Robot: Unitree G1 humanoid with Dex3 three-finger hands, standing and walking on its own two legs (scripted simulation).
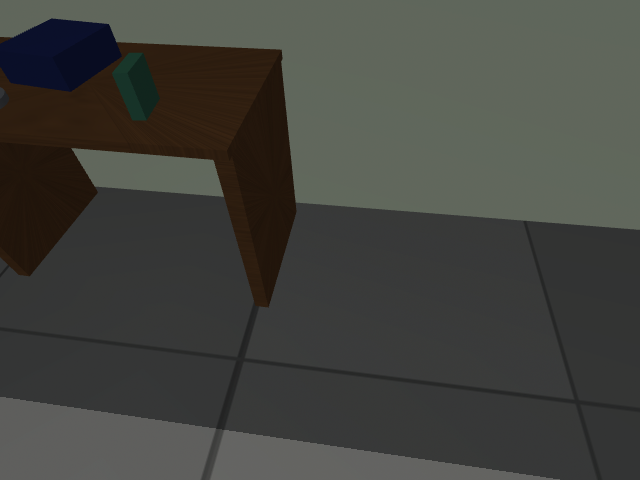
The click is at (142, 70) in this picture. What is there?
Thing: carton on end
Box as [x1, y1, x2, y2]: [112, 53, 159, 120]
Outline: 128,53 112,72 112,74 132,120 146,119 159,97 143,53
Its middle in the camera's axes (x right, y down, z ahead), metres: -0.47 -0.38 +0.98
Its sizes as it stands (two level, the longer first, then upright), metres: 0.111 0.037 0.124
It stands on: a support 0.72 m high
